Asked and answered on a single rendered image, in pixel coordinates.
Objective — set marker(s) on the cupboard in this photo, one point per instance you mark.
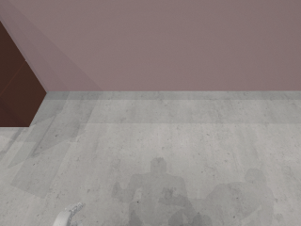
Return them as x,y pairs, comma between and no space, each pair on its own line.
21,92

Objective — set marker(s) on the robot left hand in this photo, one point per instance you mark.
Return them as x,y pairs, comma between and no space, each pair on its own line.
64,217

